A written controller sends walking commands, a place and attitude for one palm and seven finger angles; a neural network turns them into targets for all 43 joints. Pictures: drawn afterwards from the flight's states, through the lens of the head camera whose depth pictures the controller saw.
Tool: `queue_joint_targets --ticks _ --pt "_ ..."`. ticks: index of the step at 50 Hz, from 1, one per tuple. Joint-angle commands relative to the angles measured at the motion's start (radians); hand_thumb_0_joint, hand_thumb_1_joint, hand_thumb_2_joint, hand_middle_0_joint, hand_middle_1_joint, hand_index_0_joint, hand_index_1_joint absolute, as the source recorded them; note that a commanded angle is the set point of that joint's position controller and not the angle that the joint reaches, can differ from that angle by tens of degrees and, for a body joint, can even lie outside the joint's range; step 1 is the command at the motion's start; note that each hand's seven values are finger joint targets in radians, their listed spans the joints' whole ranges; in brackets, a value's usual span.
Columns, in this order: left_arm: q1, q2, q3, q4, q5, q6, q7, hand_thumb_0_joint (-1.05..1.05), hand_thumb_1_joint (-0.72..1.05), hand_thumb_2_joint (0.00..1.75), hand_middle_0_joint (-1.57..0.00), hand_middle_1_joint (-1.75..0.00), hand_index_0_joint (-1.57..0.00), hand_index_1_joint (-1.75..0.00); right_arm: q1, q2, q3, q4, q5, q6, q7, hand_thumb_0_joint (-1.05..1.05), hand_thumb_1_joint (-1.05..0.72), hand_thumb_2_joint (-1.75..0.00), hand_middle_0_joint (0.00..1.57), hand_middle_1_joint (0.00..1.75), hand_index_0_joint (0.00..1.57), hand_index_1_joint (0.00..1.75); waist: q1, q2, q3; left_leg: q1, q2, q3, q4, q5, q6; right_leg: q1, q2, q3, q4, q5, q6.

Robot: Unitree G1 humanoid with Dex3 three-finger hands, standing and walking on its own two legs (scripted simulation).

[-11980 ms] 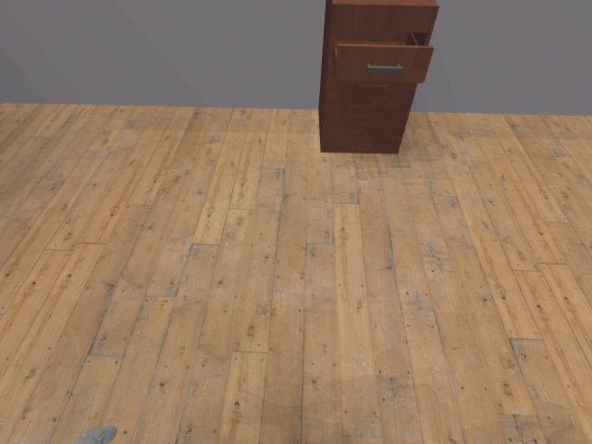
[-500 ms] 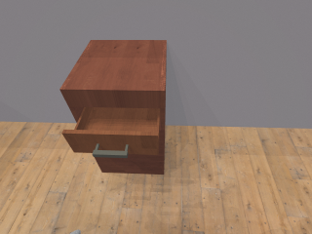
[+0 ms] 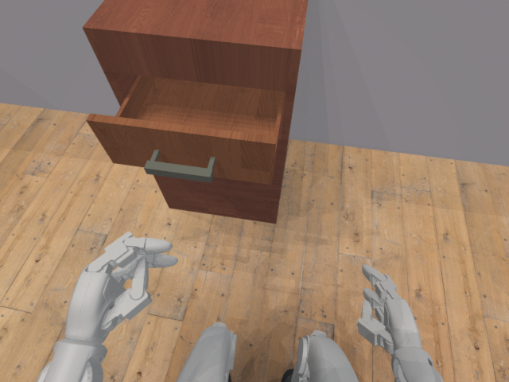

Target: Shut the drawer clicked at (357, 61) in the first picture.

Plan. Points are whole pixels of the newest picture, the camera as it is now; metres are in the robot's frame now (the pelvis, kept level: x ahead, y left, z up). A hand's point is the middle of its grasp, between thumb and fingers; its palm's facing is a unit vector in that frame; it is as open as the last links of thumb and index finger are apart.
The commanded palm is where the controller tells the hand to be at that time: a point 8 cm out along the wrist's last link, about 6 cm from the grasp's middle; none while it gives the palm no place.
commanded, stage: raise the hand and make a fist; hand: left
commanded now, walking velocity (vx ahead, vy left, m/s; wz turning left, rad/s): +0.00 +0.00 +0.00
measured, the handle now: (181, 164) +0.52 +0.22 -0.07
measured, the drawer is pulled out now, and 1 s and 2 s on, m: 0.15 0.15 0.15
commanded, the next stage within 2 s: bring the fist close to the handle in 1.26 s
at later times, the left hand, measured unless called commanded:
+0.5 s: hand (156, 258) +0.28 +0.18 +0.03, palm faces -0.08 -1.00 -0.04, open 3.1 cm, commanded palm +0.26 +0.23 +0.04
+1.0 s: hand (158, 236) +0.31 +0.19 +0.03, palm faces -0.09 -1.00 -0.04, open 3.3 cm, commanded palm +0.29 +0.24 +0.03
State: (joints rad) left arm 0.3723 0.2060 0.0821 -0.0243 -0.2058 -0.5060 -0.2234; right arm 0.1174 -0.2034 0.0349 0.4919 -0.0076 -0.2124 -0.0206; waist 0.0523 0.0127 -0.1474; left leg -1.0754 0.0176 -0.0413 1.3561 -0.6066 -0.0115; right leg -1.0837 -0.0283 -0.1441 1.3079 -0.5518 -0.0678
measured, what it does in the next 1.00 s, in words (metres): stands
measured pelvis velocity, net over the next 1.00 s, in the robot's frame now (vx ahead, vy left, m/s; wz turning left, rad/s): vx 0.01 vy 0.03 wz -0.03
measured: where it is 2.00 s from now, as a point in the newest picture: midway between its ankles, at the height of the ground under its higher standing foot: outside the picture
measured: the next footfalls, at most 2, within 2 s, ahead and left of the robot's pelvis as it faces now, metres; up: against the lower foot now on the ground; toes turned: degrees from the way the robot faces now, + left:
none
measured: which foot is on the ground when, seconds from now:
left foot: down 0.00-1.00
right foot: down 0.00-1.00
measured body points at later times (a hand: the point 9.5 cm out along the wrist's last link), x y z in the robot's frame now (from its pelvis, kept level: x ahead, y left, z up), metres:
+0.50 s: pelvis +0.01 +0.02 +0.01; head +0.11 +0.03 +0.45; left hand +0.27 +0.23 +0.04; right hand +0.16 -0.25 -0.07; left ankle +0.02 +0.13 -0.61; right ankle +0.05 -0.09 -0.61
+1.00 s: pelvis +0.01 +0.03 +0.00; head +0.11 +0.03 +0.44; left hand +0.31 +0.24 +0.03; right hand +0.18 -0.21 -0.09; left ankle +0.02 +0.13 -0.61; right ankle +0.05 -0.09 -0.61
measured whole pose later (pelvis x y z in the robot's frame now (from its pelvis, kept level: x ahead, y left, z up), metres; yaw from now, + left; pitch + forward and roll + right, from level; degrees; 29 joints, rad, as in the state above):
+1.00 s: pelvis +0.01 +0.03 +0.00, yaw -2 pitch +22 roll -2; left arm 0.05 0.23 0.14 0.21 -0.21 -0.40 -0.23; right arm 0.20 -0.24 0.03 0.52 0.00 -0.10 -0.01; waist -0.02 0.01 -0.17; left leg -1.11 0.01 0.00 1.33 -0.60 0.03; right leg -1.13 -0.03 -0.10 1.27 -0.53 -0.03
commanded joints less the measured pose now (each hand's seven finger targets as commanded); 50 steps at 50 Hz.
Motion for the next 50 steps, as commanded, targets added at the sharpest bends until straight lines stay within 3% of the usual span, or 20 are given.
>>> queue_joint_targets --ticks 1,3,5,6,7,10,11,14,18,21,23,26,28,29,36,37,38,42,50 --pt "-0.175 0.093 0.017 -0.097 -0.034 0.033 -0.098 0.00 0.90 0.90 -0.86 -1.01 -0.86 -1.01 0.045 -0.173 -0.078 -0.102 0.027 -0.067 -0.032 0.00 -0.90 -0.90 0.20 0.30 0.20 0.30 -0.096 -0.009 -0.290 0.048 -0.021 0.008 -0.140 0.192 0.047 0.243 0.025 0.190 -0.263 0.062 0.043" --pt "-0.181 0.127 0.079 -0.124 -0.049 0.091 -0.091 0.00 0.90 0.90 -0.90 -1.06 -0.90 -1.06 0.045 -0.169 -0.080 -0.112 0.035 -0.059 -0.033 0.00 -0.90 -0.90 0.20 0.30 0.20 0.30 -0.061 -0.025 -0.369 0.061 -0.026 0.010 -0.165 0.217 0.046 0.310 0.014 0.192 -0.271 0.081 0.050" --pt "-0.175 0.125 0.112 -0.143 -0.062 0.127 -0.057 0.00 0.90 0.90 -0.94 -1.10 -0.94 -1.10 0.042 -0.154 -0.080 -0.123 0.036 -0.051 -0.031 0.00 -0.90 -0.90 0.20 0.30 0.20 0.30 -0.042 -0.049 -0.400 0.058 -0.029 0.015 -0.187 0.253 0.046 0.379 0.007 0.197 -0.278 0.123 0.055" --pt "-0.156 0.161 0.161 -0.115 -0.064 0.139 -0.038 0.00 0.90 0.90 -0.96 -1.12 -0.96 -1.12 0.034 -0.152 -0.084 -0.116 0.034 -0.041 -0.032 0.00 -0.90 -0.90 0.20 0.30 0.20 0.30 -0.025 -0.069 -0.399 0.057 -0.026 0.016 -0.188 0.274 0.043 0.396 0.012 0.195 -0.272 0.150 0.052" --pt "-0.149 0.139 0.157 -0.149 -0.063 0.132 -0.021 0.00 0.90 0.90 -0.98 -1.14 -0.98 -1.14 0.044 -0.142 -0.083 -0.124 0.032 -0.036 -0.028 0.00 -0.90 -0.90 0.20 0.30 0.20 0.30 -0.016 -0.042 -0.415 0.066 -0.028 0.021 -0.202 0.294 0.042 0.414 0.007 0.191 -0.269 0.183 0.052" --pt "-0.161 0.109 0.128 -0.122 -0.044 0.094 0.028 0.00 0.90 0.90 -1.04 -1.21 -1.04 -1.21 0.052 -0.138 -0.087 -0.106 0.030 -0.032 -0.021 0.00 -0.90 -0.90 0.20 0.30 0.20 0.30 -0.039 -0.050 -0.342 0.069 -0.025 0.021 -0.224 0.279 0.040 0.366 0.010 0.170 -0.270 0.176 0.054" --pt "-0.164 0.117 0.128 -0.079 -0.036 0.083 0.034 0.00 0.90 0.90 -1.06 -1.23 -1.06 -1.23 0.053 -0.145 -0.088 -0.101 0.025 -0.025 -0.022 0.00 -0.90 -0.90 0.20 0.30 0.20 0.30 -0.048 -0.083 -0.309 0.051 -0.023 0.017 -0.221 0.268 0.041 0.343 0.017 0.162 -0.263 0.158 0.050" --pt "-0.193 0.101 0.092 -0.044 -0.021 0.028 0.031 0.00 0.90 0.90 -1.12 -1.30 -1.12 -1.30 0.068 -0.161 -0.089 -0.093 0.025 -0.024 -0.015 0.00 -0.90 -0.90 0.20 0.30 0.20 0.30 -0.071 -0.036 -0.262 0.050 -0.026 0.022 -0.228 0.206 0.041 0.283 0.011 0.167 -0.279 0.082 0.049" --pt "-0.186 0.118 0.100 -0.026 -0.024 -0.013 0.011 0.00 0.90 0.90 -1.20 -1.38 -1.20 -1.38 0.080 -0.176 -0.097 -0.102 0.026 -0.020 -0.014 0.00 -0.90 -0.90 0.20 0.30 0.20 0.30 -0.063 -0.002 -0.280 0.085 -0.025 0.023 -0.245 0.217 0.040 0.272 0.015 0.151 -0.267 0.100 0.042" --pt "-0.247 0.131 0.097 -0.045 -0.031 -0.034 0.008 0.00 0.90 0.90 -1.26 -1.45 -1.26 -1.45 0.090 -0.186 -0.096 -0.099 0.021 -0.019 -0.016 0.00 -0.90 -0.90 0.20 0.30 0.20 0.30 -0.072 0.025 -0.292 0.126 -0.022 0.009 -0.249 0.266 0.040 0.243 0.025 0.119 -0.229 0.169 0.035" --pt "-0.233 0.120 0.096 -0.056 -0.033 -0.044 0.008 0.00 0.90 0.90 -1.30 -1.49 -1.30 -1.49 0.091 -0.185 -0.098 -0.097 0.019 -0.018 -0.010 0.00 -0.90 -0.90 0.20 0.30 0.20 0.30 -0.068 0.042 -0.332 0.158 -0.021 0.007 -0.247 0.297 0.038 0.243 0.023 0.112 -0.218 0.205 0.037" --pt "-0.261 0.120 0.088 -0.018 -0.029 -0.037 0.005 0.00 0.90 0.90 -1.36 -1.56 -1.36 -1.56 0.096 -0.191 -0.094 -0.099 0.015 -0.006 -0.007 0.00 -0.90 -0.90 0.20 0.30 0.20 0.30 -0.079 0.024 -0.301 0.148 -0.021 -0.001 -0.239 0.309 0.037 0.212 0.030 0.099 -0.201 0.218 0.035" --pt "-0.302 0.119 0.085 -0.024 -0.019 -0.036 0.001 0.00 0.90 0.90 -1.40 -1.60 -1.40 -1.60 0.089 -0.190 -0.094 -0.096 0.014 -0.001 -0.006 0.00 -0.90 -0.90 0.20 0.30 0.20 0.30 -0.077 0.055 -0.329 0.166 -0.020 -0.004 -0.234 0.311 0.033 0.199 0.026 0.099 -0.193 0.218 0.035" --pt "-0.291 0.112 0.086 -0.005 -0.022 -0.027 0.000 0.00 0.90 0.90 -1.40 -1.60 -1.40 -1.60 0.090 -0.191 -0.093 -0.099 0.015 0.004 -0.005 0.00 -0.90 -0.90 0.20 0.30 0.20 0.30 -0.080 0.030 -0.326 0.161 -0.020 -0.004 -0.234 0.308 0.034 0.203 0.027 0.097 -0.197 0.220 0.037" --pt "-0.395 0.133 0.099 0.005 -0.024 0.008 -0.019 0.00 0.90 0.90 -1.40 -1.60 -1.40 -1.60 0.088 -0.191 -0.084 -0.102 0.016 0.032 -0.009 0.00 -0.90 -0.90 0.20 0.30 0.20 0.30 -0.085 0.018 -0.357 0.166 -0.019 -0.014 -0.222 0.326 0.034 0.205 0.034 0.093 -0.181 0.237 0.035" --pt "-0.396 0.130 0.100 0.006 -0.017 0.010 -0.020 0.00 0.90 0.90 -1.40 -1.60 -1.40 -1.60 0.081 -0.190 -0.084 -0.104 0.016 0.036 -0.007 0.00 -0.90 -0.90 0.20 0.30 0.20 0.30 -0.075 0.043 -0.368 0.177 -0.018 -0.015 -0.228 0.324 0.030 0.197 0.032 0.094 -0.182 0.228 0.035" --pt "-0.417 0.109 0.075 0.002 -0.017 0.014 -0.020 0.00 0.90 0.90 -1.40 -1.60 -1.40 -1.60 0.079 -0.186 -0.082 -0.105 0.016 0.037 -0.006 0.00 -0.90 -0.90 0.20 0.30 0.20 0.30 -0.083 0.056 -0.362 0.186 -0.019 -0.016 -0.229 0.323 0.029 0.187 0.031 0.091 -0.183 0.225 0.035" --pt "-0.442 0.129 0.098 0.035 -0.013 0.028 -0.016 0.00 0.90 0.90 -1.40 -1.60 -1.40 -1.60 0.087 -0.189 -0.080 -0.098 0.017 0.051 -0.007 0.00 -0.90 -0.90 0.20 0.30 0.20 0.30 -0.083 0.018 -0.370 0.177 -0.016 -0.019 -0.226 0.333 0.029 0.193 0.034 0.089 -0.179 0.237 0.035" --pt "-0.368 0.134 0.123 0.028 -0.025 0.027 -0.004 0.00 0.90 0.90 -1.40 -1.60 -1.40 -1.60 0.087 -0.182 -0.086 -0.113 0.022 0.069 0.000 0.00 -0.90 -0.90 0.20 0.30 0.20 0.30 -0.062 0.018 -0.383 0.163 -0.020 -0.002 -0.240 0.340 0.029 0.257 0.031 0.102 -0.195 0.260 0.036"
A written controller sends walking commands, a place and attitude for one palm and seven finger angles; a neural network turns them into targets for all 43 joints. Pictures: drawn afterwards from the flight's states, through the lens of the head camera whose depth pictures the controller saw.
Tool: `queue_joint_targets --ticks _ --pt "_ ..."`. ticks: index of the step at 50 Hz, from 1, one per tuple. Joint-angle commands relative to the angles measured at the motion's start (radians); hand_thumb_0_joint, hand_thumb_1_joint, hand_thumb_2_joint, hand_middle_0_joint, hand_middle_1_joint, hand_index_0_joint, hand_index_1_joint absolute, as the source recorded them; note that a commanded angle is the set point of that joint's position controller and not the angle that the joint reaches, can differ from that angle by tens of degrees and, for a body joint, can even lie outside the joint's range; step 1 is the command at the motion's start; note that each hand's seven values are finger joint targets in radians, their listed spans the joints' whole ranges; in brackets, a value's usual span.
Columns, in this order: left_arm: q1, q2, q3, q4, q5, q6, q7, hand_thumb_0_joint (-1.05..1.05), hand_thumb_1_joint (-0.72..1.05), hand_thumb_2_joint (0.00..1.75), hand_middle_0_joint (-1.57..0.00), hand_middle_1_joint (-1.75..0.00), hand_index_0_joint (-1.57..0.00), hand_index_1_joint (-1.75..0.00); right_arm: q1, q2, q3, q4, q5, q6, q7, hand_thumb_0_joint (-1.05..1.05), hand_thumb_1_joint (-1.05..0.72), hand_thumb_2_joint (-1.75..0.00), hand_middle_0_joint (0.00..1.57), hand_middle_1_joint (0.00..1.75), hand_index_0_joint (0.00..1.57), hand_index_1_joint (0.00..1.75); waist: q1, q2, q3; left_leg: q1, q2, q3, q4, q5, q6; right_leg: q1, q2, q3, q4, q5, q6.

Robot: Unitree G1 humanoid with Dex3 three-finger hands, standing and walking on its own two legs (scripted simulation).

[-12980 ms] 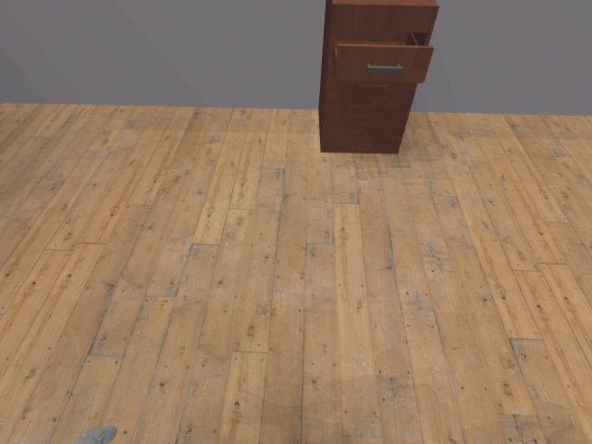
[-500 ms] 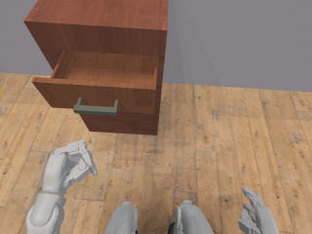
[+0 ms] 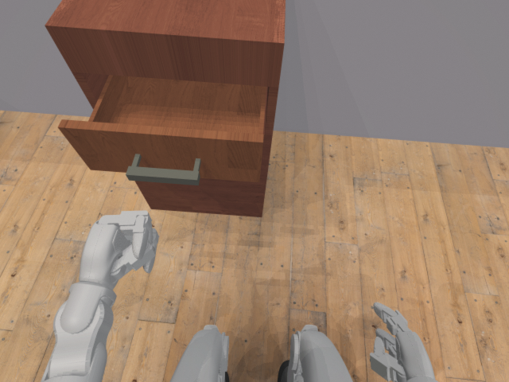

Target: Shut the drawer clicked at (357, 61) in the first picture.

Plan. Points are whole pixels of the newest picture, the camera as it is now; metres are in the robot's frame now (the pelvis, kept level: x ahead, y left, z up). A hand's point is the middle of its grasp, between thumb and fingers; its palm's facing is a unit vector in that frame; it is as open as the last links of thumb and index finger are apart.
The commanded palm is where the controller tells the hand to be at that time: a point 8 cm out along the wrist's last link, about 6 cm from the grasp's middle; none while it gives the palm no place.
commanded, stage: raise the hand and make a fist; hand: left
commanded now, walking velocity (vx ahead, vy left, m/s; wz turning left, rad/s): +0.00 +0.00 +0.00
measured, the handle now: (165, 168) +0.50 +0.21 -0.08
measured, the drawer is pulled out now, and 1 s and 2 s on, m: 0.15 0.15 0.15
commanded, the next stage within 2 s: bring the fist close to the handle in 0.26 s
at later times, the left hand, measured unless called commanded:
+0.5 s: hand (156, 250) +0.30 +0.16 +0.02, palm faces -0.04 -1.00 -0.06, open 3.3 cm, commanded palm +0.29 +0.22 +0.01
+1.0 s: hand (170, 229) +0.35 +0.16 -0.03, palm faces -0.05 -1.00 -0.06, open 3.3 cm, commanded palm +0.34 +0.22 -0.04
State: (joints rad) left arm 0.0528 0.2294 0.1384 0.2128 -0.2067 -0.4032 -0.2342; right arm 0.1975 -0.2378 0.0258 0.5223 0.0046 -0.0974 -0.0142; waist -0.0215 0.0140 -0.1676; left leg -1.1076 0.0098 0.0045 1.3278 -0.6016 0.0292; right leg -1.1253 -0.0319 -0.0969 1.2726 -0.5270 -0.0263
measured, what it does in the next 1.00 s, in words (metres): stands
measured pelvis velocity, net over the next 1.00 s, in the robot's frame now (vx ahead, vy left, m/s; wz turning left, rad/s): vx -0.02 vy -0.01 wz -0.01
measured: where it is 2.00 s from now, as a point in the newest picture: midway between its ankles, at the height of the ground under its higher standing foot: outside the picture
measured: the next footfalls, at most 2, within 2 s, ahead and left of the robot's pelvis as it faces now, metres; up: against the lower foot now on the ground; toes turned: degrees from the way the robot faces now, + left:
none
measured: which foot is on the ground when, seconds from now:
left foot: down 0.00-1.00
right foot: down 0.00-1.00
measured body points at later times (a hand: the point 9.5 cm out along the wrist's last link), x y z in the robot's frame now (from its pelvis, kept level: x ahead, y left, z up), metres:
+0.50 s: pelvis +0.00 -0.01 +0.00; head +0.11 +0.00 +0.43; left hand +0.30 +0.22 +0.02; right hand +0.18 -0.25 -0.10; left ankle +0.01 +0.10 -0.62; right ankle +0.04 -0.11 -0.62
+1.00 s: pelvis -0.02 -0.01 -0.05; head +0.13 +0.00 +0.38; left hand +0.35 +0.22 -0.03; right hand +0.13 -0.27 -0.16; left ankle +0.01 +0.10 -0.62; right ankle +0.04 -0.11 -0.62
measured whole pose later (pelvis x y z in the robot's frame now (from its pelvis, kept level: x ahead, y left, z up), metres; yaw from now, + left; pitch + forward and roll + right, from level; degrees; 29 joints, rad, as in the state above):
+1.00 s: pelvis -0.02 -0.01 -0.05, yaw +0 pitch +27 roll -1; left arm -0.25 0.27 0.23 0.52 -0.19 -0.50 -0.24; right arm 0.18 -0.27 0.01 0.58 -0.01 -0.07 -0.01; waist -0.06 0.01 -0.19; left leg -1.35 0.02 0.00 1.50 -0.64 0.01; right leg -1.38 -0.03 -0.10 1.46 -0.56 -0.05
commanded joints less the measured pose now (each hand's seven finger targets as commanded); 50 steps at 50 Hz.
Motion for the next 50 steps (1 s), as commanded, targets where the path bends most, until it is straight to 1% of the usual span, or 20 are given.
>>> queue_joint_targets --ticks 1,3,6,7,10,13,17,19,21,22,28,30,33,36,38,39,41,43,47,50 --pt "-0.033 0.122 0.071 -0.201 -0.028 -0.077 0.005 0.00 0.90 0.90 -1.40 -1.60 -1.40 -1.60 0.013 -0.150 -0.074 -0.144 0.008 -0.043 -0.006 0.00 -0.90 -0.90 0.20 0.30 0.20 0.30 0.011 0.005 -0.348 0.186 -0.011 -0.052 -0.211 0.342 -0.011 0.299 0.039 0.050 -0.155 0.241 -0.009" --pt "-0.049 0.112 0.061 -0.213 -0.022 -0.089 0.007 0.00 0.90 0.90 -1.40 -1.60 -1.40 -1.60 0.011 -0.149 -0.076 -0.140 0.008 -0.040 -0.003 0.00 -0.90 -0.90 0.20 0.30 0.20 0.30 0.005 0.027 -0.348 0.186 -0.012 -0.046 -0.210 0.328 -0.011 0.290 0.035 0.055 -0.158 0.230 -0.006" --pt "-0.056 0.106 0.045 -0.216 -0.020 -0.106 0.012 0.00 0.90 0.90 -1.40 -1.60 -1.40 -1.60 0.015 -0.154 -0.078 -0.137 0.008 -0.043 -0.005 0.00 -0.90 -0.90 0.20 0.30 0.20 0.30 -0.008 0.015 -0.322 0.185 -0.009 -0.052 -0.207 0.321 -0.010 0.263 0.039 0.050 -0.156 0.215 -0.008" --pt "-0.072 0.101 0.039 -0.219 -0.018 -0.111 0.011 0.00 0.90 0.90 -1.40 -1.60 -1.40 -1.60 0.013 -0.154 -0.078 -0.132 0.007 -0.044 -0.005 0.00 -0.90 -0.90 0.20 0.30 0.20 0.30 -0.012 0.023 -0.336 0.190 -0.009 -0.050 -0.205 0.313 -0.009 0.258 0.037 0.054 -0.158 0.210 -0.005" --pt "-0.066 0.103 0.035 -0.226 -0.012 -0.120 0.018 0.00 0.90 0.90 -1.40 -1.60 -1.40 -1.60 0.013 -0.156 -0.080 -0.127 0.007 -0.047 -0.005 0.00 -0.90 -0.90 0.20 0.30 0.20 0.30 -0.006 0.050 -0.337 0.204 -0.008 -0.053 -0.210 0.323 -0.014 0.249 0.034 0.051 -0.154 0.210 -0.008" --pt "-0.034 0.107 0.045 -0.209 -0.014 -0.115 0.022 0.00 0.90 0.90 -1.40 -1.60 -1.40 -1.60 0.016 -0.155 -0.080 -0.134 0.006 -0.040 -0.003 0.00 -0.90 -0.90 0.20 0.30 0.20 0.30 -0.002 0.020 -0.337 0.186 -0.012 -0.048 -0.209 0.313 -0.010 0.271 0.036 0.056 -0.159 0.210 -0.006" --pt "-0.063 0.115 0.053 -0.202 -0.009 -0.112 0.026 0.00 0.90 0.90 -1.40 -1.60 -1.40 -1.60 0.011 -0.154 -0.078 -0.136 0.007 -0.035 -0.006 0.00 -0.90 -0.90 0.20 0.30 0.20 0.30 -0.004 0.009 -0.333 0.169 -0.013 -0.044 -0.203 0.293 -0.006 0.274 0.038 0.061 -0.160 0.198 -0.005" --pt "-0.097 0.106 0.047 -0.184 -0.010 -0.112 0.026 0.00 0.90 0.90 -1.40 -1.60 -1.40 -1.60 0.007 -0.152 -0.076 -0.130 0.006 -0.034 -0.007 0.00 -0.90 -0.90 0.20 0.30 0.20 0.30 -0.013 0.020 -0.320 0.153 -0.015 -0.041 -0.193 0.271 -0.006 0.261 0.035 0.066 -0.164 0.183 -0.002" --pt "-0.137 0.117 0.057 -0.123 -0.007 -0.119 0.022 0.00 0.90 0.90 -1.40 -1.60 -1.40 -1.60 0.015 -0.157 -0.073 -0.117 0.004 -0.033 -0.012 0.00 -0.90 -0.90 0.20 0.30 0.20 0.30 -0.024 -0.014 -0.285 0.113 -0.015 -0.043 -0.173 0.248 -0.004 0.238 0.039 0.068 -0.154 0.162 -0.004" --pt "-0.160 0.110 0.053 -0.112 -0.003 -0.126 0.017 0.00 0.90 0.90 -1.40 -1.60 -1.40 -1.60 0.007 -0.155 -0.074 -0.114 0.002 -0.035 -0.011 0.00 -0.90 -0.90 0.20 0.30 0.20 0.30 -0.023 0.005 -0.298 0.110 -0.016 -0.040 -0.164 0.242 -0.004 0.226 0.036 0.074 -0.150 0.158 -0.003" --pt "-0.243 0.145 0.093 -0.038 -0.010 -0.148 -0.013 0.00 0.90 0.90 -1.40 -1.60 -1.40 -1.60 0.009 -0.159 -0.075 -0.100 0.001 -0.036 -0.011 0.00 -0.90 -0.90 0.20 0.30 0.20 0.30 -0.017 0.012 -0.361 0.074 -0.017 -0.031 -0.116 0.259 -0.003 0.223 0.034 0.091 -0.114 0.186 -0.003" --pt "-0.281 0.138 0.083 -0.057 -0.011 -0.155 -0.017 0.00 0.90 0.90 -1.40 -1.60 -1.40 -1.60 0.004 -0.159 -0.075 -0.097 -0.001 -0.038 -0.008 0.00 -0.90 -0.90 0.20 0.30 0.20 0.30 -0.012 0.047 -0.393 0.084 -0.017 -0.033 -0.107 0.283 -0.005 0.216 0.031 0.090 -0.094 0.210 -0.006" --pt "-0.298 0.149 0.094 -0.019 -0.013 -0.147 -0.024 0.00 0.90 0.90 -1.40 -1.60 -1.40 -1.60 0.012 -0.165 -0.077 -0.091 -0.001 -0.033 -0.006 0.00 -0.90 -0.90 0.20 0.30 0.20 0.30 -0.017 0.026 -0.408 0.061 -0.015 -0.033 -0.083 0.301 -0.003 0.207 0.034 0.092 -0.073 0.238 -0.003" --pt "-0.348 0.154 0.096 0.011 -0.013 -0.145 -0.017 0.00 0.90 0.90 -1.40 -1.60 -1.40 -1.60 0.016 -0.168 -0.075 -0.087 -0.002 -0.027 -0.005 0.00 -0.90 -0.90 0.20 0.30 0.20 0.30 -0.024 0.020 -0.405 0.028 -0.016 -0.036 -0.066 0.272 -0.001 0.181 0.037 0.093 -0.060 0.201 -0.004" --pt "-0.355 0.171 0.124 0.027 -0.007 -0.149 -0.010 0.00 0.90 0.90 -1.40 -1.60 -1.40 -1.60 0.015 -0.169 -0.078 -0.084 -0.002 -0.023 -0.004 0.00 -0.90 -0.90 0.20 0.30 0.20 0.30 -0.014 0.012 -0.442 0.015 -0.017 -0.033 -0.056 0.276 -0.002 0.190 0.033 0.098 -0.047 0.212 -0.003" --pt "-0.371 0.152 0.107 0.035 -0.007 -0.148 -0.009 0.00 0.90 0.90 -1.40 -1.60 -1.40 -1.60 0.014 -0.168 -0.078 -0.082 -0.002 -0.022 -0.002 0.00 -0.90 -0.90 0.20 0.30 0.20 0.30 -0.025 0.007 -0.439 0.008 -0.018 -0.031 -0.050 0.268 0.000 0.179 0.032 0.098 -0.049 0.206 0.000" --pt "-0.408 0.181 0.127 0.068 -0.006 -0.152 -0.006 0.00 0.90 0.90 -1.40 -1.60 -1.40 -1.60 0.020 -0.173 -0.077 -0.076 -0.002 -0.019 -0.005 0.00 -0.90 -0.90 0.20 0.30 0.20 0.30 -0.031 -0.016 -0.429 -0.030 -0.016 -0.032 -0.032 0.243 0.002 0.164 0.035 0.104 -0.040 0.175 0.000" --pt "-0.466 0.196 0.142 0.083 -0.003 -0.160 -0.006 0.00 0.90 0.90 -1.40 -1.60 -1.40 -1.60 0.020 -0.174 -0.077 -0.067 -0.003 -0.016 -0.007 0.00 -0.90 -0.90 0.20 0.30 0.20 0.30 -0.032 0.003 -0.438 -0.048 -0.017 -0.030 -0.023 0.226 0.001 0.152 0.031 0.112 -0.038 0.159 0.001" --pt "-0.482 0.196 0.142 0.115 -0.001 -0.166 -0.013 0.00 0.90 0.90 -1.40 -1.60 -1.40 -1.60 0.025 -0.178 -0.077 -0.061 -0.004 -0.014 -0.005 0.00 -0.90 -0.90 0.20 0.30 0.20 0.30 -0.028 0.024 -0.483 -0.044 -0.017 -0.033 -0.011 0.245 0.000 0.134 0.033 0.105 -0.011 0.179 -0.001" --pt "-0.552 0.198 0.140 0.159 0.006 -0.170 -0.010 0.00 0.90 0.90 -1.40 -1.60 -1.40 -1.60 0.028 -0.183 -0.076 -0.049 -0.004 -0.010 -0.005 0.00 -0.90 -0.90 0.20 0.30 0.20 0.30 -0.046 0.019 -0.458 -0.070 -0.016 -0.040 0.001 0.211 -0.001 0.085 0.032 0.103 -0.004 0.137 0.000"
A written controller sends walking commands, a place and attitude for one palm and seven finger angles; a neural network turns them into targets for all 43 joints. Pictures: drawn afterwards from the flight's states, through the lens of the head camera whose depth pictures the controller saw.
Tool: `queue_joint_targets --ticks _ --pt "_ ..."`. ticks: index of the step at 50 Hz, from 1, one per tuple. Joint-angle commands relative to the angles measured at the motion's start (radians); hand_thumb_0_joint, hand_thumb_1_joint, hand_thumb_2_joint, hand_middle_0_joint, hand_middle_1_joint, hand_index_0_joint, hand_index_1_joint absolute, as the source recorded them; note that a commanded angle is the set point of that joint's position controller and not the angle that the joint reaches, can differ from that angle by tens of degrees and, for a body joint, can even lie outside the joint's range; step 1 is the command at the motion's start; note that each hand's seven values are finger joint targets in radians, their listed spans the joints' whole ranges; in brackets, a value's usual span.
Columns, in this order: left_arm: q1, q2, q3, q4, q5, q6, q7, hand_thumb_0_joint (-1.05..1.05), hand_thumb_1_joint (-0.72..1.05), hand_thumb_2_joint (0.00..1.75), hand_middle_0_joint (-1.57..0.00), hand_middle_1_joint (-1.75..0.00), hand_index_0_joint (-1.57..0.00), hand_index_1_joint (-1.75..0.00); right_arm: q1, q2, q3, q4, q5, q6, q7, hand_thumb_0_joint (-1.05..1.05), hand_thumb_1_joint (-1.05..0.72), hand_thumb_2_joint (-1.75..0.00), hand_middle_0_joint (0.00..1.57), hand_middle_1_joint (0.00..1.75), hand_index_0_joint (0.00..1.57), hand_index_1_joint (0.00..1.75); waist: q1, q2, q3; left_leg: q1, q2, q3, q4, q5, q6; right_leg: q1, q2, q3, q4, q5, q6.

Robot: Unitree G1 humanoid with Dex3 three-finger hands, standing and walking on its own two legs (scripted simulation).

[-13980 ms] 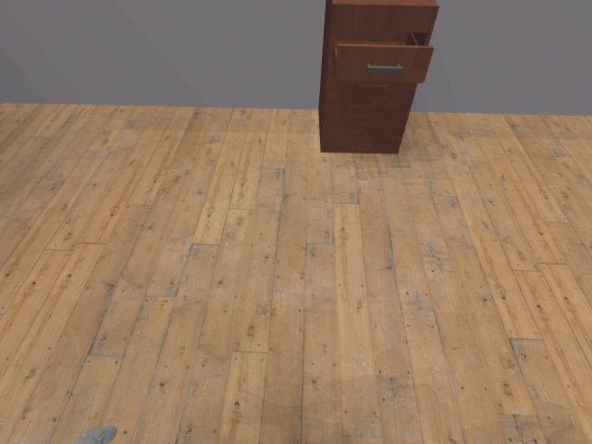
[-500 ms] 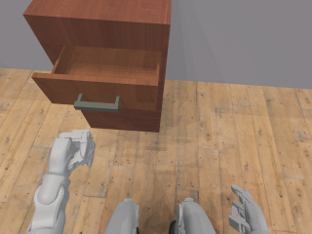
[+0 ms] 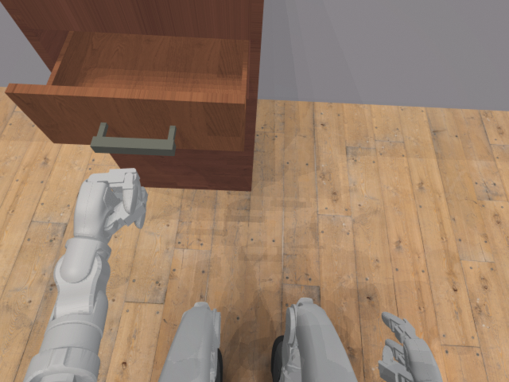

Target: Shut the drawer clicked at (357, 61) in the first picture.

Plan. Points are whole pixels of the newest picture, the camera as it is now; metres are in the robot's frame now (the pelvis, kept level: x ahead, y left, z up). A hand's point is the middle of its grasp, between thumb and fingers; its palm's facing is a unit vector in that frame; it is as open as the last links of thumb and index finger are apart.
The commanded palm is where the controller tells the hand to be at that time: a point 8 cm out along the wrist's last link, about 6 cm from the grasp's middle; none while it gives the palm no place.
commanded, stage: bring the fist close to the handle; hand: left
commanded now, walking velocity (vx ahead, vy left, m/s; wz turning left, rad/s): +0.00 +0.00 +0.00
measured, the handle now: (136, 137) +0.52 +0.22 -0.03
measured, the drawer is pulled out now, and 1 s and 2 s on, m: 0.15 0.15 0.05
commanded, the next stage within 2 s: push the drawer shut in 0.76 s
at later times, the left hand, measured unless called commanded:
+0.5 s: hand (151, 191) +0.41 +0.18 -0.03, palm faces -0.05 -1.00 -0.06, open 3.3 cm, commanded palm +0.39 +0.23 -0.03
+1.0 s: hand (148, 188) +0.42 +0.19 -0.03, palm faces -0.04 -1.00 -0.05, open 3.3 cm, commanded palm +0.41 +0.23 -0.03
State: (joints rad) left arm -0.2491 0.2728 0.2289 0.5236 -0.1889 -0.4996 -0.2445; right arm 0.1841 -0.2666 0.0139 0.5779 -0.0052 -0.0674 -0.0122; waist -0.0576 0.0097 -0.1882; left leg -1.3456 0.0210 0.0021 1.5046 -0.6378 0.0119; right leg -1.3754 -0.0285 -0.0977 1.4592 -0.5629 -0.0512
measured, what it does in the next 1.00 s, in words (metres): stands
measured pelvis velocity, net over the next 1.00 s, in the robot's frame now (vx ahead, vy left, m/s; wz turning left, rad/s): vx -0.01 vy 0.01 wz -0.01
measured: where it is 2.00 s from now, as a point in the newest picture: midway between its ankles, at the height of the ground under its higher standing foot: outside the picture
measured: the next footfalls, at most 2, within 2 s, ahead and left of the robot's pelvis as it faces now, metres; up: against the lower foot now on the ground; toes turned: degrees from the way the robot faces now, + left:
none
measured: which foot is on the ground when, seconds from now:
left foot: down 0.00-1.00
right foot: down 0.00-1.00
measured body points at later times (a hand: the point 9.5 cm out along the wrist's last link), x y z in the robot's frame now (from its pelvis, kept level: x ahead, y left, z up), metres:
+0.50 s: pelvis -0.01 +0.01 -0.03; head +0.16 +0.02 +0.38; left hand +0.41 +0.23 -0.02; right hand +0.12 -0.26 -0.16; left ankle +0.03 +0.11 -0.57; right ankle +0.06 -0.10 -0.57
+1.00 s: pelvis -0.01 +0.01 -0.03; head +0.16 +0.03 +0.38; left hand +0.41 +0.24 -0.02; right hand +0.13 -0.26 -0.15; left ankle +0.03 +0.11 -0.57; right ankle +0.06 -0.10 -0.57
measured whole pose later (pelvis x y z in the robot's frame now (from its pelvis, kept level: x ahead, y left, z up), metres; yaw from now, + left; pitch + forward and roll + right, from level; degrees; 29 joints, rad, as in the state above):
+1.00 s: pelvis -0.01 +0.01 -0.03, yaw -1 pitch +32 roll -3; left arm -0.48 0.32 0.28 0.71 -0.16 -0.51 -0.24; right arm 0.17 -0.28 0.02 0.58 -0.01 -0.02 0.00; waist -0.09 0.02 -0.19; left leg -1.52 0.02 -0.01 1.63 -0.66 0.03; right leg -1.54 -0.03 -0.10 1.56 -0.57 -0.04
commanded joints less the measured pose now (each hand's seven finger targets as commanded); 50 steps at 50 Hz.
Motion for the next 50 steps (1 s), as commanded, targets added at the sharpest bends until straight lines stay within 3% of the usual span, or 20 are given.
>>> queue_joint_targets --ticks 1,4,6,7,8,12,18,22,25,35,36,38,39,43,45,47,49,50 --pt "-0.271 0.149 0.040 -0.151 -0.011 -0.077 0.000 0.00 0.90 0.90 -1.40 -1.60 -1.40 -1.60 0.042 -0.157 -0.065 -0.105 0.006 -0.043 -0.007 0.00 -0.90 -0.90 0.20 0.30 0.20 0.30 -0.012 0.050 -0.448 0.182 -0.027 -0.042 -0.173 0.249 0.016 0.305 0.030 0.095 -0.179 0.168 0.022" --pt "-0.335 0.178 0.068 -0.102 -0.004 -0.080 0.009 0.00 0.90 0.90 -1.40 -1.60 -1.40 -1.60 0.053 -0.162 -0.064 -0.090 0.003 -0.038 -0.009 0.00 -0.90 -0.90 0.20 0.30 0.20 0.30 -0.022 0.024 -0.461 0.148 -0.027 -0.042 -0.152 0.249 0.017 0.300 0.028 0.098 -0.164 0.174 0.025" --pt "-0.349 0.167 0.051 -0.117 -0.002 -0.089 0.009 0.00 0.90 0.90 -1.40 -1.60 -1.40 -1.60 0.061 -0.163 -0.065 -0.091 -0.001 -0.041 -0.004 0.00 -0.90 -0.90 0.20 0.30 0.20 0.30 -0.017 0.076 -0.511 0.189 -0.026 -0.049 -0.146 0.288 0.012 0.274 0.029 0.088 -0.138 0.201 0.020" --pt "-0.333 0.165 0.061 -0.089 -0.002 -0.087 0.009 0.00 0.90 0.90 -1.40 -1.60 -1.40 -1.60 0.066 -0.165 -0.068 -0.089 -0.001 -0.037 -0.002 0.00 -0.90 -0.90 0.20 0.30 0.20 0.30 -0.020 0.045 -0.521 0.182 -0.026 -0.047 -0.139 0.287 0.012 0.280 0.029 0.088 -0.138 0.207 0.023" --pt "-0.329 0.193 0.089 -0.067 -0.001 -0.087 0.012 0.00 0.90 0.90 -1.40 -1.60 -1.40 -1.60 0.067 -0.168 -0.067 -0.087 -0.001 -0.032 -0.001 0.00 -0.90 -0.90 0.20 0.30 0.20 0.30 -0.017 0.030 -0.506 0.157 -0.025 -0.046 -0.136 0.287 0.012 0.284 0.029 0.089 -0.134 0.212 0.023" --pt "-0.419 0.201 0.085 -0.023 0.011 -0.091 0.014 0.00 0.90 0.90 -1.40 -1.60 -1.40 -1.60 0.073 -0.168 -0.062 -0.082 -0.005 -0.020 0.001 0.00 -0.90 -0.90 0.20 0.30 0.20 0.30 -0.033 0.043 -0.505 0.110 -0.028 -0.046 -0.109 0.254 0.015 0.253 0.031 0.094 -0.115 0.183 0.024" --pt "-0.445 0.224 0.106 -0.016 0.011 -0.108 0.006 0.00 0.90 0.90 -1.40 -1.60 -1.40 -1.60 0.088 -0.172 -0.063 -0.080 -0.010 -0.005 0.010 0.00 -0.90 -0.90 0.20 0.30 0.20 0.30 -0.030 0.070 -0.572 0.119 -0.026 -0.050 -0.075 0.310 0.013 0.239 0.033 0.091 -0.074 0.238 0.021" --pt "-0.398 0.228 0.108 -0.082 0.001 -0.093 -0.005 0.00 0.90 0.90 -1.40 -1.60 -1.40 -1.60 0.089 -0.175 -0.067 -0.098 -0.004 0.009 0.019 0.00 -0.90 -0.90 0.20 0.30 0.20 0.30 -0.014 0.092 -0.617 0.159 -0.025 -0.054 -0.091 0.336 0.008 0.259 0.035 0.086 -0.074 0.257 0.019" --pt "-0.392 0.205 0.087 -0.086 -0.003 -0.069 -0.001 0.00 0.90 0.90 -1.40 -1.60 -1.40 -1.60 0.081 -0.173 -0.064 -0.097 0.003 0.021 0.019 0.00 -0.90 -0.90 0.20 0.30 0.20 0.30 -0.030 0.054 -0.557 0.128 -0.024 -0.055 -0.099 0.291 0.013 0.255 0.035 0.087 -0.094 0.220 0.024" --pt "-0.442 0.203 0.080 -0.042 0.010 -0.086 0.011 0.00 0.90 0.90 -1.40 -1.60 -1.40 -1.60 0.083 -0.169 -0.060 -0.075 -0.002 0.010 0.007 0.00 -0.90 -0.90 0.20 0.30 0.20 0.30 -0.042 0.060 -0.512 0.098 -0.026 -0.054 -0.093 0.226 0.014 0.218 0.036 0.089 -0.107 0.150 0.022" --pt "-0.454 0.200 0.073 -0.043 0.005 -0.087 0.005 0.00 0.90 0.90 -1.40 -1.60 -1.40 -1.60 0.085 -0.170 -0.060 -0.077 -0.001 0.008 0.006 0.00 -0.90 -0.90 0.20 0.30 0.20 0.30 -0.046 0.068 -0.511 0.114 -0.027 -0.060 -0.094 0.237 0.015 0.206 0.039 0.082 -0.102 0.159 0.020" --pt "-0.429 0.227 0.100 -0.036 0.007 -0.086 0.002 0.00 0.90 0.90 -1.40 -1.60 -1.40 -1.60 0.083 -0.174 -0.061 -0.081 -0.001 0.012 0.007 0.00 -0.90 -0.90 0.20 0.30 0.20 0.30 -0.028 0.069 -0.525 0.119 -0.026 -0.058 -0.098 0.251 0.011 0.220 0.037 0.084 -0.099 0.170 0.018" --pt "-0.434 0.206 0.081 -0.050 0.006 -0.086 -0.001 0.00 0.90 0.90 -1.40 -1.60 -1.40 -1.60 0.080 -0.171 -0.061 -0.084 -0.001 0.012 0.009 0.00 -0.90 -0.90 0.20 0.30 0.20 0.30 -0.030 0.094 -0.532 0.138 -0.027 -0.059 -0.100 0.268 0.009 0.214 0.035 0.081 -0.096 0.186 0.018" --pt "-0.408 0.205 0.088 -0.040 0.000 -0.076 -0.004 0.00 0.90 0.90 -1.40 -1.60 -1.40 -1.60 0.082 -0.173 -0.062 -0.089 0.001 0.017 0.012 0.00 -0.90 -0.90 0.20 0.30 0.20 0.30 -0.030 0.073 -0.530 0.134 -0.025 -0.057 -0.096 0.276 0.010 0.217 0.037 0.080 -0.094 0.198 0.020" --pt "-0.494 0.218 0.085 -0.036 0.006 -0.077 0.006 0.00 0.90 0.90 -1.40 -1.60 -1.40 -1.60 0.080 -0.172 -0.059 -0.079 -0.001 0.019 0.008 0.00 -0.90 -0.90 0.20 0.30 0.20 0.30 -0.054 0.070 -0.502 0.110 -0.024 -0.058 -0.087 0.250 0.014 0.199 0.037 0.083 -0.099 0.176 0.023" --pt "-0.535 0.242 0.099 -0.033 0.016 -0.086 0.010 0.00 0.90 0.90 -1.40 -1.60 -1.40 -1.60 0.087 -0.175 -0.059 -0.074 -0.004 0.015 0.004 0.00 -0.90 -0.90 0.20 0.30 0.20 0.30 -0.050 0.094 -0.523 0.125 -0.026 -0.064 -0.084 0.256 0.012 0.189 0.038 0.080 -0.089 0.175 0.020" --pt "-0.588 0.237 0.091 -0.022 0.018 -0.092 0.014 0.00 0.90 0.90 -1.40 -1.60 -1.40 -1.60 0.092 -0.177 -0.058 -0.065 -0.008 0.012 0.002 0.00 -0.90 -0.90 0.20 0.30 0.20 0.30 -0.066 0.098 -0.537 0.136 -0.025 -0.068 -0.079 0.259 0.012 0.173 0.037 0.077 -0.086 0.172 0.021" --pt "-0.593 0.251 0.100 -0.028 0.021 -0.096 0.015 0.00 0.90 0.90 -1.40 -1.60 -1.40 -1.60 0.096 -0.178 -0.060 -0.064 -0.009 0.011 0.002 0.00 -0.90 -0.90 0.20 0.30 0.20 0.30 -0.057 0.116 -0.561 0.156 -0.024 -0.069 -0.078 0.284 0.009 0.178 0.037 0.077 -0.081 0.189 0.019"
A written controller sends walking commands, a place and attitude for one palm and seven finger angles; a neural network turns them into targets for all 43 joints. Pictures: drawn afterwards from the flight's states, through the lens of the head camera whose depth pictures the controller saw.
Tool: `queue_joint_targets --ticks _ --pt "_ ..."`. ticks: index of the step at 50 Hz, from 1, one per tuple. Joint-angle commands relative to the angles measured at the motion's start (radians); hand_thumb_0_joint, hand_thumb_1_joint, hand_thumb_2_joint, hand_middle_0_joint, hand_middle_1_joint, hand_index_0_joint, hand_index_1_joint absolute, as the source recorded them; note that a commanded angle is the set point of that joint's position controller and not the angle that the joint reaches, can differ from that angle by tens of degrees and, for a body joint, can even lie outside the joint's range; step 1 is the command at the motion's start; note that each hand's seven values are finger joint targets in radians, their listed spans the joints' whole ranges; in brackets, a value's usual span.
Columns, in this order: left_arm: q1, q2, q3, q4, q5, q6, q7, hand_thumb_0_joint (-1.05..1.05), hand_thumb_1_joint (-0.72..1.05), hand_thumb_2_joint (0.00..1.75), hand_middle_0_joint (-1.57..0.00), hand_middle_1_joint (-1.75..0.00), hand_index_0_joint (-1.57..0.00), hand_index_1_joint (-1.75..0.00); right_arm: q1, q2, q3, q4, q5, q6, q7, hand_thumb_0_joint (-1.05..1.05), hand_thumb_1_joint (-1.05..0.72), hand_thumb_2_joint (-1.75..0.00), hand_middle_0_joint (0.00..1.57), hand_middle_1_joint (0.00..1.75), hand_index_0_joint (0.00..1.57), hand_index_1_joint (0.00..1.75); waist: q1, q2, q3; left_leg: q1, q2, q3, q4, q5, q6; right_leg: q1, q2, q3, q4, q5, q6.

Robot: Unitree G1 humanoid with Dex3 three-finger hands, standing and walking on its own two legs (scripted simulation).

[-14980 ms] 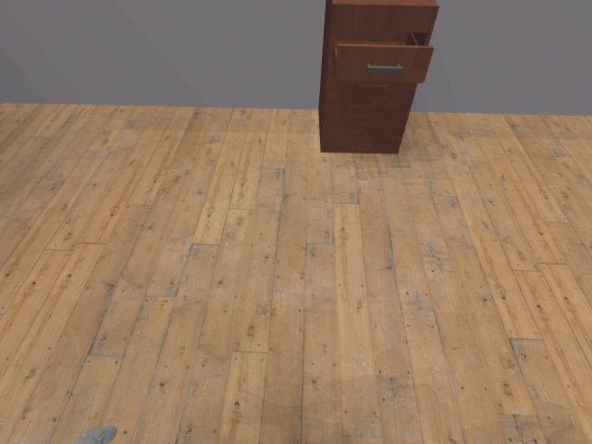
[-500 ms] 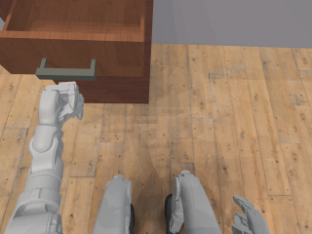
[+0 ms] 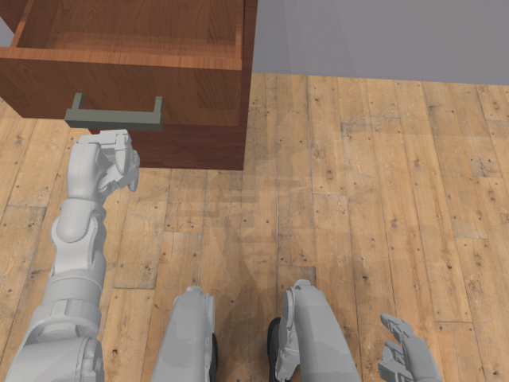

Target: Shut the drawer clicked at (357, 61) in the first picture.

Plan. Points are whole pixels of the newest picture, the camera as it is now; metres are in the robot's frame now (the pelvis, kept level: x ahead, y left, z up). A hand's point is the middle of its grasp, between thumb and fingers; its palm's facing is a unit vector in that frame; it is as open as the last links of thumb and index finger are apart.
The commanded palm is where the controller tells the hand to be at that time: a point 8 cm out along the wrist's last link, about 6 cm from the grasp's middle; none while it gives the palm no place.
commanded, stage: push the drawer shut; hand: left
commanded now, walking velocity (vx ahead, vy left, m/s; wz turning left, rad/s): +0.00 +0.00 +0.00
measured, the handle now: (117, 110) +0.53 +0.22 +0.00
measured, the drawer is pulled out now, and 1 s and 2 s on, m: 0.15 0.05 0.00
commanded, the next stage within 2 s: pull the fist back off the drawer in 1.74 s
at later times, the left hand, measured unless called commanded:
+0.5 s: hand (134, 140) +0.47 +0.19 +0.00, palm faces -0.03 -1.00 -0.06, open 2.8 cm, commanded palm +0.47 +0.22 +0.01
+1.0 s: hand (141, 99) +0.55 +0.19 +0.01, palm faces -0.02 -1.00 -0.04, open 3.0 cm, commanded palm +0.54 +0.21 +0.01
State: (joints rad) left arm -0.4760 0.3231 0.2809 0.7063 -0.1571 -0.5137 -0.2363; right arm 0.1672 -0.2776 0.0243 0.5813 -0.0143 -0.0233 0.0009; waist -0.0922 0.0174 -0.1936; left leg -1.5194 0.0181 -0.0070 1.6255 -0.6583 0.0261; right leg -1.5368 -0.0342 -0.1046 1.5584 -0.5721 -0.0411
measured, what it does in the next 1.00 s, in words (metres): stands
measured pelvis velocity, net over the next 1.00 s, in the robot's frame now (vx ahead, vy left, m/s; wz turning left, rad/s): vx -0.02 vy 0.01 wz -0.04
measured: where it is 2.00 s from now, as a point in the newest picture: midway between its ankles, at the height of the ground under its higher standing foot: (242, 378)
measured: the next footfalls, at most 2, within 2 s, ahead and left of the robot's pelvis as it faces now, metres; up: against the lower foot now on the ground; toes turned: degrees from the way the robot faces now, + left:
none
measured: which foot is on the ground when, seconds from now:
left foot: down 0.00-1.00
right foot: down 0.00-1.00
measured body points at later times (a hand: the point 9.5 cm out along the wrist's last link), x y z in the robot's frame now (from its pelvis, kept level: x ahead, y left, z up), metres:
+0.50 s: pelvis -0.01 +0.00 -0.01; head +0.17 +0.03 +0.40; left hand +0.47 +0.24 +0.01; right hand +0.08 -0.27 -0.13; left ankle +0.04 +0.10 -0.54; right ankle +0.07 -0.11 -0.54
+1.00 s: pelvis -0.02 +0.01 -0.03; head +0.19 +0.04 +0.37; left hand +0.54 +0.24 +0.01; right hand +0.00 -0.26 -0.13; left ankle +0.04 +0.11 -0.54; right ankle +0.07 -0.11 -0.54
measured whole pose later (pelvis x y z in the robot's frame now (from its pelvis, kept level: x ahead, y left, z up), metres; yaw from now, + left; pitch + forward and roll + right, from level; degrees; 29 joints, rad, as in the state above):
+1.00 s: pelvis -0.02 +0.01 -0.03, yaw -3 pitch +35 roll -6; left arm -1.03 0.59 0.43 1.13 -0.03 -0.45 -0.24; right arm 0.27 -0.28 0.09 0.61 -0.06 0.05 0.02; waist -0.23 0.04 -0.15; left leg -1.70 0.03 -0.03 1.72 -0.64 0.04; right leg -1.69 -0.02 -0.13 1.60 -0.53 -0.03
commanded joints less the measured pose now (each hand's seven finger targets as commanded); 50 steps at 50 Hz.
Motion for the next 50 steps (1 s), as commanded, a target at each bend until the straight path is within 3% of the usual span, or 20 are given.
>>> queue_joint_targets --ticks 1,5,7,8,11,13,15,17,19,25,28,30,32,35,38,40,42,44,46,50 --pt "-0.364 0.202 0.043 -0.214 -0.011 -0.082 0.005 0.00 0.90 0.90 -1.40 -1.60 -1.40 -1.60 0.121 -0.169 -0.069 -0.071 -0.001 -0.033 -0.009 0.00 -0.90 -0.90 0.20 0.30 0.20 0.30 -0.018 0.139 -0.572 0.367 -0.022 -0.070 -0.208 0.340 -0.011 0.326 0.045 0.073 -0.169 0.215 0.004" --pt "-0.354 0.179 0.032 -0.137 -0.005 -0.056 0.003 0.00 0.90 0.90 -1.40 -1.60 -1.40 -1.60 0.131 -0.172 -0.069 -0.062 0.000 -0.019 -0.001 0.00 -0.90 -0.90 0.20 0.30 0.20 0.30 -0.030 0.097 -0.549 0.353 -0.019 -0.071 -0.210 0.338 -0.010 0.325 0.043 0.070 -0.177 0.219 0.008" --pt "-0.386 0.200 0.051 -0.080 -0.004 -0.041 0.004 0.00 0.90 0.90 -1.40 -1.60 -1.40 -1.60 0.140 -0.172 -0.065 -0.058 -0.002 -0.013 -0.002 0.00 -0.90 -0.90 0.20 0.30 0.20 0.30 -0.043 0.065 -0.519 0.303 -0.019 -0.064 -0.199 0.319 -0.003 0.337 0.045 0.073 -0.180 0.220 0.012" --pt "-0.403 0.235 0.078 -0.083 -0.002 -0.042 0.005 0.00 0.90 0.90 -1.40 -1.60 -1.40 -1.60 0.144 -0.172 -0.062 -0.061 -0.003 -0.009 -0.003 0.00 -0.90 -0.90 0.20 0.30 0.20 0.30 -0.034 0.059 -0.526 0.277 -0.020 -0.057 -0.195 0.303 0.000 0.364 0.046 0.082 -0.182 0.213 0.013" --pt "-0.454 0.258 0.092 -0.106 0.001 -0.057 0.004 0.00 0.90 0.90 -1.40 -1.60 -1.40 -1.60 0.149 -0.170 -0.063 -0.066 -0.005 -0.004 -0.002 0.00 -0.90 -0.90 0.20 0.30 0.20 0.30 -0.036 0.088 -0.570 0.298 -0.021 -0.062 -0.190 0.324 0.000 0.362 0.048 0.083 -0.173 0.228 0.010" --pt "-0.504 0.236 0.072 -0.084 0.002 -0.063 0.004 0.00 0.90 0.90 -1.40 -1.60 -1.40 -1.60 0.156 -0.169 -0.062 -0.051 -0.008 -0.002 0.000 0.00 -0.90 -0.90 0.20 0.30 0.20 0.30 -0.052 0.108 -0.552 0.309 -0.019 -0.063 -0.191 0.312 -0.001 0.335 0.048 0.080 -0.180 0.210 0.012" --pt "-0.543 0.267 0.091 -0.048 0.007 -0.071 0.007 0.00 0.90 0.90 -1.40 -1.60 -1.40 -1.60 0.162 -0.171 -0.060 -0.044 -0.010 0.000 -0.004 0.00 -0.90 -0.90 0.20 0.30 0.20 0.30 -0.064 0.076 -0.536 0.266 -0.020 -0.059 -0.183 0.276 0.004 0.345 0.048 0.088 -0.189 0.184 0.015" --pt "-0.590 0.279 0.090 -0.035 0.015 -0.082 0.003 0.00 0.90 0.90 -1.40 -1.60 -1.40 -1.60 0.170 -0.173 -0.058 -0.037 -0.014 -0.001 -0.005 0.00 -0.90 -0.90 0.20 0.30 0.20 0.30 -0.062 0.113 -0.554 0.275 -0.022 -0.062 -0.182 0.266 0.003 0.332 0.049 0.087 -0.184 0.167 0.012" --pt "-0.658 0.288 0.091 0.009 0.017 -0.085 0.001 0.00 0.90 0.90 -1.40 -1.60 -1.40 -1.60 0.176 -0.174 -0.056 -0.024 -0.016 0.000 -0.008 0.00 -0.90 -0.90 0.20 0.30 0.20 0.30 -0.084 0.097 -0.522 0.250 -0.021 -0.062 -0.175 0.232 0.008 0.316 0.050 0.089 -0.192 0.140 0.015" --pt "-0.790 0.340 0.104 0.075 0.033 -0.086 -0.009 0.00 0.90 0.90 -1.40 -1.60 -1.40 -1.60 0.195 -0.186 -0.047 -0.012 -0.024 0.007 -0.011 0.00 -0.90 -0.90 0.20 0.30 0.20 0.30 -0.097 0.153 -0.561 0.266 -0.023 -0.075 -0.166 0.217 0.009 0.275 0.052 0.081 -0.176 0.118 0.010" --pt "-0.829 0.348 0.100 0.137 0.038 -0.068 -0.011 0.00 0.90 0.90 -1.40 -1.60 -1.40 -1.60 0.204 -0.191 -0.043 -0.005 -0.023 0.014 -0.009 0.00 -0.90 -0.90 0.20 0.30 0.20 0.30 -0.115 0.162 -0.544 0.256 -0.022 -0.080 -0.162 0.197 0.010 0.243 0.054 0.078 -0.177 0.104 0.011" --pt "-0.860 0.400 0.131 0.158 0.046 -0.058 -0.007 0.00 0.90 0.90 -1.40 -1.60 -1.40 -1.60 0.209 -0.198 -0.036 -0.009 -0.024 0.019 -0.011 0.00 -0.90 -0.90 0.20 0.30 0.20 0.30 -0.119 0.139 -0.535 0.213 -0.021 -0.080 -0.157 0.168 0.015 0.253 0.055 0.081 -0.175 0.081 0.012" --pt "-0.885 0.432 0.148 0.172 0.055 -0.051 -0.007 0.00 0.90 0.90 -1.40 -1.60 -1.40 -1.60 0.218 -0.199 -0.031 -0.012 -0.027 0.022 -0.011 0.00 -0.90 -0.90 0.20 0.30 0.20 0.30 -0.119 0.165 -0.546 0.216 -0.019 -0.084 -0.153 0.182 0.016 0.248 0.057 0.077 -0.165 0.091 0.010" --pt "-0.918 0.414 0.126 0.163 0.068 -0.043 -0.006 0.00 0.90 0.90 -1.40 -1.60 -1.40 -1.60 0.230 -0.203 -0.032 -0.012 -0.031 0.030 -0.005 0.00 -0.90 -0.90 0.20 0.30 0.20 0.30 -0.126 0.217 -0.588 0.281 -0.014 -0.100 -0.157 0.213 0.009 0.203 0.058 0.063 -0.151 0.110 0.007" --pt "-0.948 0.421 0.129 0.206 0.075 -0.027 0.006 0.00 0.90 0.90 -1.40 -1.60 -1.40 -1.60 0.246 -0.209 -0.029 -0.007 -0.032 0.039 -0.001 0.00 -0.90 -0.90 0.20 0.30 0.20 0.30 -0.149 0.187 -0.559 0.260 -0.010 -0.109 -0.156 0.189 0.012 0.182 0.060 0.058 -0.151 0.099 0.011" --pt "-0.967 0.468 0.155 0.220 0.084 -0.016 0.010 0.00 0.90 0.90 -1.40 -1.60 -1.40 -1.60 0.256 -0.210 -0.023 -0.010 -0.034 0.044 -0.001 0.00 -0.90 -0.90 0.20 0.30 0.20 0.30 -0.152 0.169 -0.548 0.209 -0.010 -0.098 -0.146 0.177 0.019 0.212 0.061 0.067 -0.156 0.093 0.012" --pt "-0.988 0.501 0.170 0.223 0.099 -0.011 0.012 0.00 0.90 0.90 -1.40 -1.60 -1.40 -1.60 0.262 -0.210 -0.018 -0.012 -0.036 0.048 0.000 0.00 -0.90 -0.90 0.20 0.30 0.20 0.30 -0.148 0.211 -0.562 0.215 -0.008 -0.100 -0.144 0.193 0.017 0.204 0.062 0.065 -0.148 0.101 0.009" --pt "-0.993 0.504 0.170 0.213 0.106 -0.006 0.010 0.00 0.90 0.90 -1.40 -1.60 -1.40 -1.60 0.275 -0.210 -0.017 -0.013 -0.038 0.055 0.004 0.00 -0.90 -0.90 0.20 0.30 0.20 0.30 -0.147 0.218 -0.589 0.245 -0.005 -0.107 -0.142 0.229 0.015 0.205 0.062 0.059 -0.142 0.121 0.008" --pt "-1.005 0.491 0.160 0.199 0.112 -0.003 0.010 0.00 0.90 0.90 -1.40 -1.60 -1.40 -1.60 0.282 -0.208 -0.017 -0.016 -0.040 0.060 0.009 0.00 -0.90 -0.90 0.20 0.30 0.20 0.30 -0.147 0.268 -0.616 0.299 -0.002 -0.120 -0.146 0.272 0.007 0.171 0.062 0.050 -0.128 0.142 0.004" --pt "-1.023 0.505 0.167 0.216 0.118 0.016 0.016 0.00 0.90 0.90 -1.40 -1.60 -1.40 -1.60 0.301 -0.211 -0.015 -0.010 -0.042 0.073 0.015 0.00 -0.90 -0.90 0.20 0.30 0.20 0.30 -0.164 0.233 -0.595 0.278 0.004 -0.120 -0.140 0.277 0.011 0.179 0.067 0.050 -0.137 0.149 0.009"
